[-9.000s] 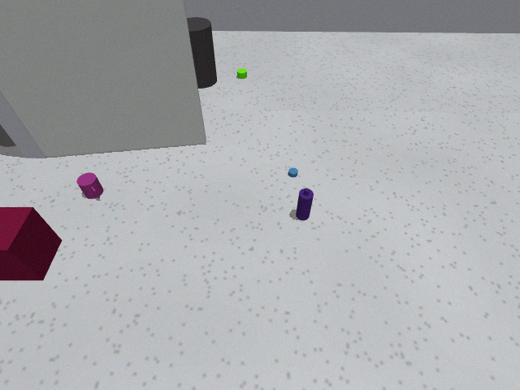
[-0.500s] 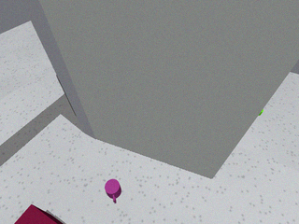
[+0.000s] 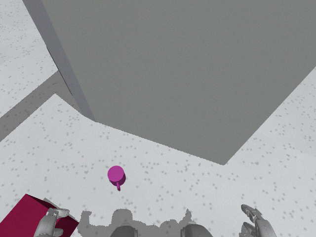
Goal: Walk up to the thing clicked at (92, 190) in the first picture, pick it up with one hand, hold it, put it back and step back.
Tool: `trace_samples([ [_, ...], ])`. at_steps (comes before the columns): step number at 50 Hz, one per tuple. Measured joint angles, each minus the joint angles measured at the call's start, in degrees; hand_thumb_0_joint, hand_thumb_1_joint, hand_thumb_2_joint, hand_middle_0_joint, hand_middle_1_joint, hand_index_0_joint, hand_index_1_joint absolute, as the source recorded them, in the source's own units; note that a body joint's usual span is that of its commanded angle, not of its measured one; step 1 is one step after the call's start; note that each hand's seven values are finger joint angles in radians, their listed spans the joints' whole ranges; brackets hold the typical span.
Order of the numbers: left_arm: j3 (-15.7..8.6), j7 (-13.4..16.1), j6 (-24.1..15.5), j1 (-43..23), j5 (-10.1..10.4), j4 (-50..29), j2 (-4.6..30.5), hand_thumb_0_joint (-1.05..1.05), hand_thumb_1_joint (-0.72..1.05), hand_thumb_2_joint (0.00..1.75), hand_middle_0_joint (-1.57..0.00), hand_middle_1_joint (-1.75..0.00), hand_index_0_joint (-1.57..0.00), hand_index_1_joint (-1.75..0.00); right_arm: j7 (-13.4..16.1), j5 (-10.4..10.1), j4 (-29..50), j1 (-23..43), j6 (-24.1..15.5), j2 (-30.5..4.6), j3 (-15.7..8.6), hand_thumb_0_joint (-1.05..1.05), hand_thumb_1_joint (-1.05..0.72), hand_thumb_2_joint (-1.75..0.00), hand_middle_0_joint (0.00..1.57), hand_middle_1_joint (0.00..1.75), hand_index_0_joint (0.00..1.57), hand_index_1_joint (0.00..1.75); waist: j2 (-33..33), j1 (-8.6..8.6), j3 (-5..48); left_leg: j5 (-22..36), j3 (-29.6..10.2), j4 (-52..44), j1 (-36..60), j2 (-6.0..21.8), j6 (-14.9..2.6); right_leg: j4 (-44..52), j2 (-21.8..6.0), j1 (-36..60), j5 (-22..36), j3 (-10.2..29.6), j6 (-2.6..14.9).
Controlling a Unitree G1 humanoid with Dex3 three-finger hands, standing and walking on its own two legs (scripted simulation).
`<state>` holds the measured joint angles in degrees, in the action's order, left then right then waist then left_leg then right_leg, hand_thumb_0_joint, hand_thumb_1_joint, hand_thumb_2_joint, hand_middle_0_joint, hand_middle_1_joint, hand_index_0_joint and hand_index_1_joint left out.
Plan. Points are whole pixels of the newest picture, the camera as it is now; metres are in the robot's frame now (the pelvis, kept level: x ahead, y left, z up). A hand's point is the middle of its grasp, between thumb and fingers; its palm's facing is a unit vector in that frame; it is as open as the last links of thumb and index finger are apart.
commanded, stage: rise first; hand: left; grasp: from above
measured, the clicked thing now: (117, 178) +0.45 +0.22 -0.67
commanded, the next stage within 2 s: none
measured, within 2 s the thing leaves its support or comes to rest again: neither
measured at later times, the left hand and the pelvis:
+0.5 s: hand (77, 224) +0.18 +0.27 -0.27, palm faces -0.37 -0.69 -0.63, open 14.0 cm; pelvis -0.02 +0.00 -0.12, yaw +0 degrees
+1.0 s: hand (92, 195) +0.31 +0.28 -0.44, palm faces -0.48 -0.22 -0.85, open 13.9 cm; pelvis -0.09 +0.00 -0.30, yaw -2 degrees
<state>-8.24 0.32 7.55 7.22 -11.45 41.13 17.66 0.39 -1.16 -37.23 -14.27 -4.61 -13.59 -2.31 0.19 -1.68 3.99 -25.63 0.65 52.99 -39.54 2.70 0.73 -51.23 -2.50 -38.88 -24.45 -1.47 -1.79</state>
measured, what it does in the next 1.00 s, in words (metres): lowers itself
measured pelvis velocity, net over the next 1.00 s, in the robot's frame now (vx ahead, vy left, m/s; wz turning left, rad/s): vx -0.09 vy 0.00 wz -0.04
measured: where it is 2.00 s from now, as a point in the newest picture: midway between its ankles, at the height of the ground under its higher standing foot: outside the picture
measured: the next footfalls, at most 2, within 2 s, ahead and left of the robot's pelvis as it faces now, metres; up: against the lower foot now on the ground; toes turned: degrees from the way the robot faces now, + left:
none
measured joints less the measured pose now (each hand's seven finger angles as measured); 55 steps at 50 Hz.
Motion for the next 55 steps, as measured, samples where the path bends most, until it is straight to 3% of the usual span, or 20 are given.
trace_samples([
  [10,1.5,0.5,3.7,6.3,-3.0,-12.4,0.0,0.00,-0.51,0.99,-0.08,-1.07,-0.08,-1.07,0.3,0.6,3.5,2.2,-2.2,0.6,0.2,0.01,-0.88,-0.89,0.20,0.30,0.20,0.30,-0.2,0.25,2.0,-4.2,-1.1,9.8,-9.2,0.3,-0.09,-8.9,0.1,-8.5,-3.9,-0.5,-0.13],
  [16,2.1,0.9,3.1,4.4,-6.4,-12.2,1.3,0.00,-0.52,0.98,-0.08,-1.08,-0.08,-1.08,0.3,1.0,5.5,3.5,-4.4,0.5,0.9,0.01,-0.89,-0.89,0.20,0.30,0.20,0.30,-0.3,-0.01,3.1,-6.1,-1.8,15.9,-16.5,0.2,-0.13,-14.8,0.0,-15.5,-5.9,-0.8,-0.10],
  [26,2.6,3.5,-5.1,-7.7,-18.8,-6.1,4.9,0.00,-0.52,0.99,-0.08,-1.09,-0.08,-1.08,-1.5,1.0,3.7,7.3,-6.6,-1.6,-0.1,0.01,-0.87,-0.89,0.20,0.30,0.20,0.30,0.0,-0.47,6.3,-12.0,-2.1,35.6,-39.3,-0.2,0.05,-35.5,-0.6,-38.8,-12.3,0.3,-0.11],
  [41,1.9,7.1,-13.6,-33.3,-36.3,9.8,11.4,0.00,-0.50,0.99,-0.07,-1.09,-0.09,-1.08,-4.0,2.1,-2.2,8.4,-2.8,-2.3,-1.6,0.01,-0.88,-0.89,0.20,0.30,0.20,0.30,-1.3,-0.84,5.2,-13.8,-4.2,58.8,-67.3,-0.2,0.63,-58.7,0.0,-66.8,-14.2,0.4,0.64],
  [55,1.6,11.3,-20.3,-46.5,-49.3,23.3,19.4,0.00,-0.51,1.01,-0.08,-1.06,-0.09,-1.05,-4.8,4.2,-4.8,5.4,1.6,-1.7,-0.5,0.01,-0.90,-0.90,0.20,0.30,0.20,0.30,-0.6,-5.25,2.5,-12.6,-6.3,71.4,-80.2,-0.6,0.12,-69.6,0.4,-78.3,-12.4,-0.3,0.06],
])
